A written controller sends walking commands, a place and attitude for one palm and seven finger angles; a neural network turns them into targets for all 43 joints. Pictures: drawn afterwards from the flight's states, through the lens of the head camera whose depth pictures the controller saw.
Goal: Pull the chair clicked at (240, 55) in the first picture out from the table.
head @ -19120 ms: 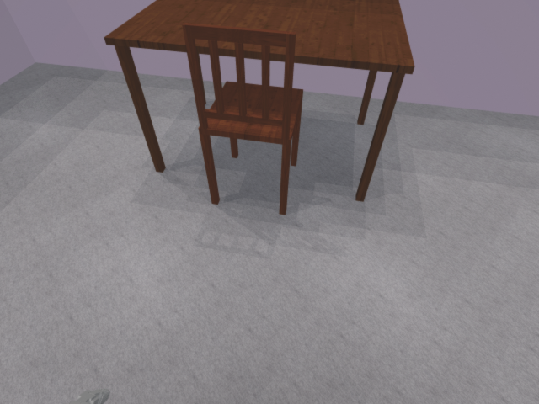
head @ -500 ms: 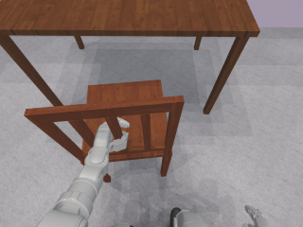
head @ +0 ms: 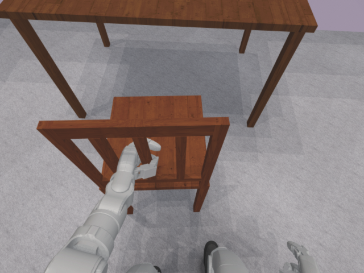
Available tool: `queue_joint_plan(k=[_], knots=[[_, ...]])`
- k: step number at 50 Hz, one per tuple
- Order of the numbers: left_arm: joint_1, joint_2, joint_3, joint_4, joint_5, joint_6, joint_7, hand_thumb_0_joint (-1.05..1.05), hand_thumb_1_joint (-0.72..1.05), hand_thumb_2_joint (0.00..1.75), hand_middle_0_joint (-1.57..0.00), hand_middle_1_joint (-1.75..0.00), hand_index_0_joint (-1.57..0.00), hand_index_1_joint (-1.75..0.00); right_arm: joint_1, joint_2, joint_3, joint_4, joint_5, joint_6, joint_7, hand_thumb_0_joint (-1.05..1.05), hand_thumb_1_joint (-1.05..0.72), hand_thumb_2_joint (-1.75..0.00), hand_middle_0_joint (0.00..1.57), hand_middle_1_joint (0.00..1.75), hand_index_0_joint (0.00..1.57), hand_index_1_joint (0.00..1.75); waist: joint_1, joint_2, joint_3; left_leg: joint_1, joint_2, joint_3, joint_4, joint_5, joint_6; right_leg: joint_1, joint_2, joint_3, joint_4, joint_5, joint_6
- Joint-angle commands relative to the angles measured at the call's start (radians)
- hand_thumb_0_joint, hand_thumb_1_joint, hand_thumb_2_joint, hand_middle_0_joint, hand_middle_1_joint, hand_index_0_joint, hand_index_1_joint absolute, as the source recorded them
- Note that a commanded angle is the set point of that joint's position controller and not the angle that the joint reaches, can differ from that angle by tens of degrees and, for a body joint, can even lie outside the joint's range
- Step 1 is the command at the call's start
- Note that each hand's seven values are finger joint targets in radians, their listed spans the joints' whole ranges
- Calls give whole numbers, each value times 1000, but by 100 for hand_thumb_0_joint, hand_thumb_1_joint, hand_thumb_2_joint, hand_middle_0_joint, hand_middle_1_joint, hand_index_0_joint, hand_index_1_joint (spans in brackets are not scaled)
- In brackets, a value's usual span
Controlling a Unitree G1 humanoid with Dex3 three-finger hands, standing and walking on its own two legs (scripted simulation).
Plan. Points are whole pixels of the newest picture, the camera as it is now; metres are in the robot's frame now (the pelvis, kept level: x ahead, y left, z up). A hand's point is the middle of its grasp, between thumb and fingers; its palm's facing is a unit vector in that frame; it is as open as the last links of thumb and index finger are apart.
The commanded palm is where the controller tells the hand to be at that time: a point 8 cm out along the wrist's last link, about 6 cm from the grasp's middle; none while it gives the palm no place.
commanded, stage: step backward, pulling the chair out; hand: left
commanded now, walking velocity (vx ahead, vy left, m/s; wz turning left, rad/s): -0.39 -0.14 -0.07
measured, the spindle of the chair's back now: (146, 159) +0.38 +0.10 -0.08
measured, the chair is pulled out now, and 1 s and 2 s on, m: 0.40 0.57 0.60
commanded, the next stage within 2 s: stop walking, hand still on the chair in 0.66 s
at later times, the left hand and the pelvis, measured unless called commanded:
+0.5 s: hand (143, 197) +0.28 +0.09 -0.06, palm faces -0.15 -0.98 -0.14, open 5.4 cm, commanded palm +0.26 +0.15 -0.06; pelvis -0.08 +0.02 +0.00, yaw -3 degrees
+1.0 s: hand (140, 240) +0.19 +0.09 -0.06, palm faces -0.11 -0.98 -0.14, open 5.6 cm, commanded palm +0.18 +0.15 -0.04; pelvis -0.15 +0.01 +0.01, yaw -4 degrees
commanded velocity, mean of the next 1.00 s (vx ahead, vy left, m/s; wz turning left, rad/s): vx -0.19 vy -0.03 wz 0.01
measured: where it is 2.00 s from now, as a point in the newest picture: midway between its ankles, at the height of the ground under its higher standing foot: outside the picture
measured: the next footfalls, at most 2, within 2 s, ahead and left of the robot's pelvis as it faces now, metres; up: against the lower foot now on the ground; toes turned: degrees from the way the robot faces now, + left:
right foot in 0.14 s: +0.02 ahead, -0.13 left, +0.00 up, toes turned -4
right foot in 0.60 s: -0.07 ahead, -0.13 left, +0.00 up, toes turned -6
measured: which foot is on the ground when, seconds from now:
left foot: down 0.00-0.70, up 0.72-0.84, down 0.86-1.00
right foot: down 0.00-0.00, up 0.02-0.12, down 0.14-0.46, up 0.48-0.58, down 0.60-1.00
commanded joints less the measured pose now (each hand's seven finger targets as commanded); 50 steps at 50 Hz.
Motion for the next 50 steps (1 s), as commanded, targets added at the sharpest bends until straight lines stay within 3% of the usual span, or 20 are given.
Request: queue_joint_plan(k=[1, 3, 4, 7, 8, 10, 14, 17, 19, 21, 24, 30, 32, 34, 35, 39, 41, 43, 47, 50], knots=[[-247, 61, -24, -277, 4, -71, -15, 0, 90, 90, -50, -145, -50, -145, 15, -86, -29, -144, -25, -12, 12, 0, -90, -90, 20, 30, 20, 30, 36, 253, -419, 13, 286, -176, -199, 433, 111, 249, 26, 27, 224, -195, -12], [-243, 74, -1, -245, 10, -74, -6, 0, 90, 90, -50, -145, -50, -145, 20, -83, -32, -126, -30, -24, 21, 0, -90, -90, 20, 30, 20, 30, 44, 266, -361, 21, 311, -177, -153, 552, 136, 193, 30, 45, 245, -293, -30], [-233, 99, 21, -232, 8, -76, -2, 0, 90, 90, -50, -145, -50, -145, 45, -88, -40, -111, -27, -30, 23, 0, -90, -90, 20, 30, 20, 30, 39, 186, -377, 92, 308, -182, -95, 652, 129, 189, 34, 49, 169, -240, -34], [-265, 84, 6, -194, 26, -109, -2, 0, 90, 90, -50, -145, -50, -145, 101, -99, -54, -72, -18, -51, 39, 0, -90, -90, 20, 30, 20, 30, 19, 87, -491, 267, 215, -90, 109, 803, 43, 302, -10, 68, -107, 290, -56], [-285, 113, 15, -180, 36, -126, -2, 0, 90, 90, -50, -145, -50, -145, 95, -89, -48, -72, -19, -55, 33, 0, -90, -90, 20, 30, 20, 30, 14, 40, -494, 165, 169, -45, 151, 628, 8, 396, -75, 114, -100, 555, -75], [-258, 183, 70, -113, 24, -118, 4, 0, 90, 90, -50, -145, -50, -145, 87, -105, -57, -71, -4, -55, 11, 0, -90, -90, 20, 30, 20, 30, 22, -178, -524, -77, 43, -15, 258, -88, -37, 579, -234, 238, -43, 1016, -147], [-204, 182, 79, -126, 34, -105, -2, 0, 90, 90, -50, -145, -50, -145, 13, -91, -28, -72, -15, -61, 3, 0, -90, -90, 20, 30, 20, 30, 44, -47, -477, -83, 50, -88, 163, -157, -23, 471, -259, 181, -45, 693, -154], [-168, 157, 58, -167, 18, -99, 4, 0, 90, 90, -50, -145, -50, -145, 28, -88, -23, -87, -14, -50, -3, 0, -90, -90, 20, 30, 20, 30, 31, -85, -508, 37, 88, -57, -69, 221, -16, 465, -159, 107, 32, 578, -81], [-159, 135, 34, -208, 8, -88, 2, 0, 90, 90, -50, -145, -50, -145, 42, -125, -46, -117, -8, -36, 2, 0, -90, -90, 20, 30, 20, 30, 30, 11, -490, 143, 199, -142, -97, 594, 49, 343, -39, 63, 47, 340, -23], [-149, 85, 6, -227, 6, -86, -12, 0, 90, 90, -50, -145, -50, -145, 59, -110, -45, -144, -8, -23, 20, 0, -90, -90, 20, 30, 20, 30, 29, 50, -476, 145, 239, -149, -97, 604, 77, 302, 22, 55, 76, 121, -13], [-165, 94, 13, -283, 14, -76, -16, 0, 90, 90, -50, -145, -50, -145, 24, -87, -36, -146, -27, -30, 35, 0, -90, -90, 20, 30, 20, 30, 40, 302, -421, 87, 319, -222, -177, 544, 141, 197, 51, 46, 233, -359, -24], [-150, 108, 27, -206, 11, -74, -27, 0, 90, 90, -50, -145, -50, -145, 93, -108, -47, -105, -15, -59, 54, 0, -90, -90, 20, 30, 20, 30, 33, 197, -421, 268, 275, -173, -2, 642, 100, 198, 52, 53, -110, -124, -22], [-174, 142, 41, -193, 27, -84, -29, 0, 90, 90, -50, -145, -50, -145, 84, -89, -38, -105, -10, -60, 52, 0, -90, -90, 20, 30, 20, 30, 28, 134, -450, 219, 208, -91, 56, 533, 55, 285, -1, 82, -169, 164, -28], [-183, 224, 89, -144, 10, -72, -16, 0, 90, 90, -50, -145, -50, -145, 96, -96, -60, -100, 16, -60, 26, 0, -90, -90, 20, 30, 20, 30, 18, -164, -494, 80, 101, 5, 148, 131, -16, 377, -142, 188, -101, 430, -91], [-201, 215, 84, -117, 10, -67, -16, 0, 90, 90, -50, -145, -50, -145, 57, -96, -53, -102, 15, -63, 21, 0, -90, -90, 20, 30, 20, 30, 29, -177, -466, 6, 63, -23, 213, -99, -20, 376, -206, 225, -93, 537, -125], [-225, 251, 116, -259, 6, -71, -10, 0, 90, 90, -50, -145, -50, -145, 20, -81, -23, -103, 4, -75, 16, 0, -90, -90, 20, 30, 20, 30, 46, -35, -436, -5, 58, -86, 153, -133, -3, 378, -230, 203, -54, 470, -138], [-191, 207, 101, -258, -1, -58, -4, 0, 90, 90, -50, -145, -50, -145, 33, -73, -14, -104, 5, -81, 4, 0, -90, -90, 20, 30, 20, 30, 33, -78, -459, 69, 81, -66, -59, 108, 12, 423, -166, 137, 16, 395, -91], [-162, 164, 80, -301, -7, -39, -6, 0, 90, 90, -50, -145, -50, -145, 33, -93, -25, -129, 0, -83, 8, 0, -90, -90, 20, 30, 20, 30, 49, 22, -461, 156, 152, -119, -107, 402, 45, 385, -55, 98, 34, 250, -31], [-162, 110, 33, -298, -1, -14, -15, 0, 90, 90, -50, -145, -50, -145, 22, -71, -7, -145, 3, -79, 18, 0, -90, -90, 20, 30, 20, 30, 51, 163, -412, 120, 155, -115, -148, 250, 57, 358, -18, 65, -22, -36, -15], [-139, 139, 56, -287, 4, -13, -3, 0, 90, 90, -50, -145, -50, -145, 54, -82, -18, -134, 7, -79, 23, 0, -90, -90, 20, 30, 20, 30, 50, 89, -395, 94, 120, -91, -171, 60, 51, 366, -9, 86, -85, -168, -23]])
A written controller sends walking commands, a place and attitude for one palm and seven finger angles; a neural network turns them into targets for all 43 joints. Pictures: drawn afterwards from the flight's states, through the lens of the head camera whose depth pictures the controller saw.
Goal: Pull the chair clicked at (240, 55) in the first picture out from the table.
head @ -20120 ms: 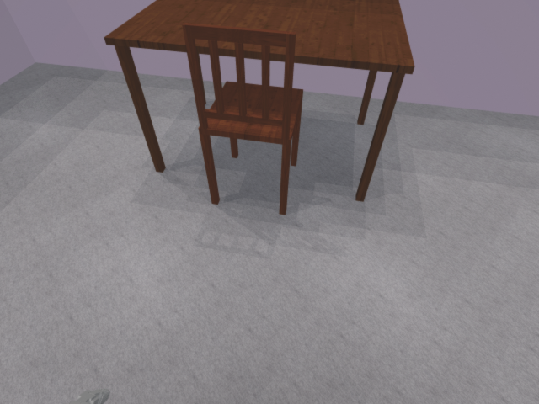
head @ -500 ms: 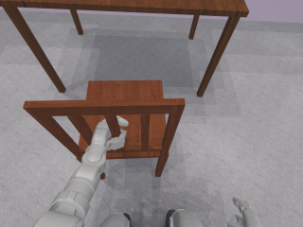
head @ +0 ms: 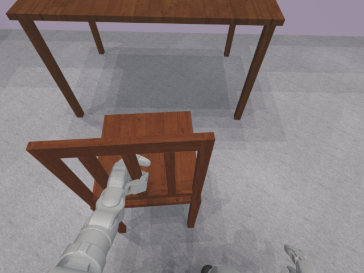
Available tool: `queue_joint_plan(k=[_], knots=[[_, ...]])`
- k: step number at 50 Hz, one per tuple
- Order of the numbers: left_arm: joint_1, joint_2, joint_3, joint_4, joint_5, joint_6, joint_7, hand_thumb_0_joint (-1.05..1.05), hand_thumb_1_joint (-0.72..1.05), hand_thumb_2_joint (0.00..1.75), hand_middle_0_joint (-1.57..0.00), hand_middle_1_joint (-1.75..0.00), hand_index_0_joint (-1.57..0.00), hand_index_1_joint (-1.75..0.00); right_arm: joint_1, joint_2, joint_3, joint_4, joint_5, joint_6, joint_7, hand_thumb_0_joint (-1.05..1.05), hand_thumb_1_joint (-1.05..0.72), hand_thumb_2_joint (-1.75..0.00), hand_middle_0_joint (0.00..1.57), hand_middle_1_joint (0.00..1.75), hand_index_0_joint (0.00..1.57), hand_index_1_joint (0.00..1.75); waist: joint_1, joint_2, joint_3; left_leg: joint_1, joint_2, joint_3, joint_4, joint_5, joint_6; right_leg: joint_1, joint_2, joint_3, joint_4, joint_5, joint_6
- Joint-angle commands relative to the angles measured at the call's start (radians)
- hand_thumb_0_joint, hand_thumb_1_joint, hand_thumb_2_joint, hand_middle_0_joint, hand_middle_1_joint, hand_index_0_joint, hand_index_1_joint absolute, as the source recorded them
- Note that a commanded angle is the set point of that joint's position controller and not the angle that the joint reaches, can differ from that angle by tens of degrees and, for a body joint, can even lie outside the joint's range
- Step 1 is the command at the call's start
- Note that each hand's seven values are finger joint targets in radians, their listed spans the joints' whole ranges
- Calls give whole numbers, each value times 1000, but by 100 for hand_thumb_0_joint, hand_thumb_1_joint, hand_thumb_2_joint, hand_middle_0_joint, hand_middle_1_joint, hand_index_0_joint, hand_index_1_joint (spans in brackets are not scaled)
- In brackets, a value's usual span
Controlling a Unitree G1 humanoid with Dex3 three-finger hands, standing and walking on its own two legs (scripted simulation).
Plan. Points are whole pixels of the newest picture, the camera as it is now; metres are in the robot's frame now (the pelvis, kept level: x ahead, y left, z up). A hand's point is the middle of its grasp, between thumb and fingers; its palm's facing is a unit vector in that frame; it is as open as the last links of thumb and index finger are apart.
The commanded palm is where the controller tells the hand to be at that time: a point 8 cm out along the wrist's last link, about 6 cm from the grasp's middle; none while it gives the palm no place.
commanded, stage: stop walking, hand still on the chair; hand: left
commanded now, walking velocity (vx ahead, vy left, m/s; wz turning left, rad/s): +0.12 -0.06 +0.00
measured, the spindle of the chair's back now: (136, 176) +0.35 +0.13 -0.09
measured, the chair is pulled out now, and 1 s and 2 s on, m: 0.57 0.60 0.60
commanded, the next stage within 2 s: open the thumb and straighten the fingers in 0.66 s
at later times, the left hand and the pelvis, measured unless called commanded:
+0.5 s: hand (140, 191) +0.30 +0.11 -0.06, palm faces -0.06 -0.99 -0.14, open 5.7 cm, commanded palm +0.29 +0.17 -0.05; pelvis +0.03 +0.00 +0.00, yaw -1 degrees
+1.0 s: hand (135, 188) +0.31 +0.12 -0.06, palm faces -0.07 -0.99 -0.13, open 7.8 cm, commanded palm +0.29 +0.18 -0.04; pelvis +0.03 +0.00 -0.01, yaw +0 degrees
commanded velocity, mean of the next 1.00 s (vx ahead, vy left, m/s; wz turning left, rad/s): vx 0.01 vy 0.00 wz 0.00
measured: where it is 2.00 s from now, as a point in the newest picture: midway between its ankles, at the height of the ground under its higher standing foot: outside the picture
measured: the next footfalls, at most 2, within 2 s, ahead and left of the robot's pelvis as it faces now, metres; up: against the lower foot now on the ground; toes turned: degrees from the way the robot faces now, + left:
none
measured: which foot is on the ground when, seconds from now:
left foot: down 0.00-1.00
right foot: down 0.00-1.00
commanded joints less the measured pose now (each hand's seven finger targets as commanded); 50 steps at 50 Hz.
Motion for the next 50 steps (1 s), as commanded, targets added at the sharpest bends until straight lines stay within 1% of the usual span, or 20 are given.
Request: queue_joint_plan(k=[1, 2, 5, 8, 9, 13, 15, 18, 20, 23, 34, 37, 38, 39, 40, 41, 42, 46, 49, 50], knots=[[-265, 107, 8, -231, 20, -69, 7, 0, 90, 90, -50, -145, -50, -145, -7, -92, -23, -107, -5, -35, 8, 0, -90, -90, 20, 30, 20, 30, 34, 75, -372, 36, 84, -77, -133, 16, 60, 192, -61, 72, -97, -108, -13], [-258, 101, 4, -225, 22, -71, 6, 0, 90, 90, -50, -145, -50, -145, -6, -88, -21, -105, -8, -38, 9, 0, -90, -90, 20, 30, 20, 30, 33, 53, -367, 42, 77, -75, -136, -3, 60, 182, -66, 75, -112, -126, -17], [-226, 107, 3, -225, 23, -74, 7, 0, 90, 90, -50, -145, -50, -145, 0, -89, -23, -95, -9, -43, 9, 0, -90, -90, 20, 30, 20, 30, 31, 71, -334, 58, 70, -62, -140, -20, 60, 144, -67, 89, -132, -131, -22], [-181, 95, -4, -202, 25, -76, 7, 0, 90, 90, -50, -145, -50, -145, -5, -83, -18, -92, -13, -46, 9, 0, -90, -90, 20, 30, 20, 30, 33, 19, -307, 57, 68, -61, -134, 18, 56, 126, -72, 97, -141, -104, -28], [-160, 107, -1, -203, 25, -76, 7, 0, 90, 90, -50, -145, -50, -145, 2, -88, -21, -82, -11, -49, 7, 0, -90, -90, 20, 30, 20, 30, 31, 40, -292, 64, 68, -60, -141, 37, 56, 121, -71, 91, -142, -78, -28], [-102, 85, -9, -210, 27, -85, 5, 0, 90, 90, -50, -145, -50, -145, -7, -84, -20, -80, -17, -55, 7, 0, -90, -90, 20, 30, 20, 30, 35, -6, -322, 103, 81, -60, -117, 217, 50, 162, -79, 87, -94, 136, -35], [-64, 96, -2, -223, 29, -87, 5, 0, 90, 90, -50, -145, -50, -145, -4, -87, -24, -73, -18, -60, 6, 0, -90, -90, 20, 30, 20, 30, 35, 8, -335, 120, 86, -56, -112, 296, 46, 182, -79, 75, -73, 221, -34], [-50, 83, -16, -251, 29, -92, 0, 0, 90, 90, -50, -145, -50, -145, -14, -85, -25, -77, -19, -58, 7, 0, -90, -90, 20, 30, 20, 30, 33, -27, -352, 142, 86, -50, -97, 339, 40, 196, -90, 85, -63, 311, -40], [-30, 91, -13, -272, 29, -92, 1, 0, 90, 90, -50, -145, -50, -145, -11, -85, -26, -76, -19, -57, 6, 0, -90, -90, 20, 30, 20, 30, 30, -7, -360, 150, 87, -46, -94, 380, 38, 209, -91, 79, -50, 365, -40], [-10, 78, -24, -285, 28, -90, -1, 0, 90, 90, -50, -145, -50, -145, -26, -81, -24, -87, -18, -49, 8, 0, -90, -90, 20, 30, 20, 30, 30, -26, -357, 148, 85, -46, -96, 367, 34, 212, -97, 81, -53, 369, -42], [17, 101, -16, -346, 24, -73, 5, 0, 90, 90, -50, -145, -50, -145, -38, -79, -23, -108, -12, -31, 5, 0, -90, -90, 20, 30, 20, 30, 31, 30, -349, 149, 83, -43, -111, 329, 39, 206, -91, 74, -75, 310, -38], [18, 86, -19, -341, 24, -68, 7, 0, 90, 90, -50, -145, -50, -145, -48, -77, -21, -118, -13, -26, 5, 0, -90, -90, 20, 30, 20, 30, 34, 4, -350, 142, 83, -44, -107, 317, 35, 208, -94, 81, -74, 313, -41], [35, 134, 28, -366, 24, -71, 13, 0, 90, 90, -50, -145, -50, -145, -48, -81, -25, -122, -15, -24, 4, 0, -90, -90, 20, 30, 20, 30, 36, 2, -352, 138, 82, -42, -108, 304, 36, 216, -96, 84, -79, 305, -40], [163, 71, -30, -247, -1, -16, -3, 0, 78, 84, -50, -145, -50, -145, -10, -134, -46, -101, 25, -21, 30, 0, -90, -90, 20, 30, 20, 30, -35, -65, -357, 11, 18, -1, -92, 228, 27, 141, -49, -2, -21, 229, -29], [141, 74, 5, -299, -29, -26, -16, 0, 66, 78, -50, -145, -50, -145, -22, -121, -34, -121, 33, -25, 49, 0, -90, -90, 20, 30, 20, 30, -12, -133, -313, -55, 18, 9, -62, 151, 38, 85, -50, -6, -9, 182, -22], [53, 111, 18, -400, -24, -45, -30, 0, 54, 73, -50, -145, -50, -145, -42, -127, -40, -132, 25, -35, 55, 0, -90, -90, 20, 30, 20, 30, -17, -95, -354, -66, 11, 15, -54, 127, 43, 82, -50, 2, 0, 172, -22], [50, 158, 63, -443, -26, -58, -31, 0, 42, 67, -50, -145, -50, -145, -44, -119, -46, -139, 22, -50, 57, 0, -90, -90, 20, 30, 20, 30, -10, -48, -379, -70, -1, 22, -37, 107, 47, 79, -45, 11, 6, 146, -20], [118, 116, 16, -499, -12, -35, -52, 0, -7, 43, -50, -145, -50, -145, -38, -114, -41, -157, 15, -75, 75, 0, -90, -90, 20, 30, 20, 30, -7, 50, -386, -118, -13, 24, 21, 87, 45, 1, -35, 1, 64, 102, -26], [142, 99, 4, -510, -15, 9, -59, 0, -43, 26, -47, -138, -47, -138, -22, -121, -46, -170, 14, -83, 78, 0, -90, -90, 20, 30, 20, 30, -11, 32, -407, -145, -12, 16, 60, 95, 43, -37, -27, -12, 103, 98, -26], [115, 175, 74, -507, -15, 23, -53, 0, -55, 20, -45, -130, -45, -130, -16, -134, -47, -168, 13, -81, 74, 0, -90, -90, 20, 30, 20, 30, -7, 18, -407, -167, -13, 11, 68, 80, 42, -46, -27, -10, 113, 86, -23]])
